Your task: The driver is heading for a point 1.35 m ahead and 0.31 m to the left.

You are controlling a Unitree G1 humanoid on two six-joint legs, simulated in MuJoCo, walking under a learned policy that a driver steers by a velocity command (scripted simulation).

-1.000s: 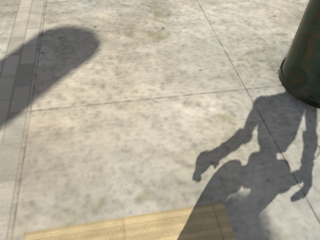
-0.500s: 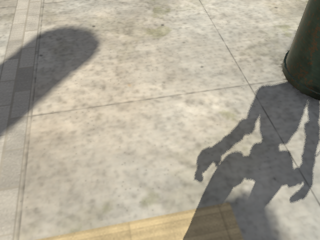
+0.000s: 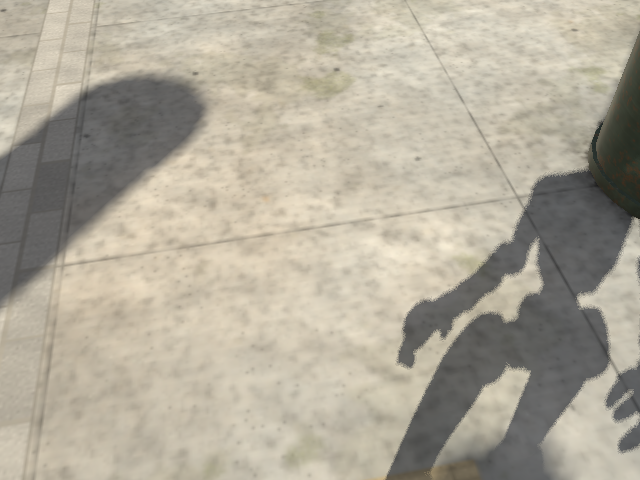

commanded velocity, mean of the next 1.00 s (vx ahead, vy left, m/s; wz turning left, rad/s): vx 0.48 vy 0.00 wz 0.04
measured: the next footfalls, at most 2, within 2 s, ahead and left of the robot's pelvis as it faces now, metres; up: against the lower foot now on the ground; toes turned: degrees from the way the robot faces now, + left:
left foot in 0.44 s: +0.44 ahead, +0.13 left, +0.00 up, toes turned +1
right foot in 1.02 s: +0.75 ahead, -0.11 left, +0.00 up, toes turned +2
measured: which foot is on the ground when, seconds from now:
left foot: up 0.00-0.42, down 0.44-1.00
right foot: down 0.00-0.44, up 0.46-1.00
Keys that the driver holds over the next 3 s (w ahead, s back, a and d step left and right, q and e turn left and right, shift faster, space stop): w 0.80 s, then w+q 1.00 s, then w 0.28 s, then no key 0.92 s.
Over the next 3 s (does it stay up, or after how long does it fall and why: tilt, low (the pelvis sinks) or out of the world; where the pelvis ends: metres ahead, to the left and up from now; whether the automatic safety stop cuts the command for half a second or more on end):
stays up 1.28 0.30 0.01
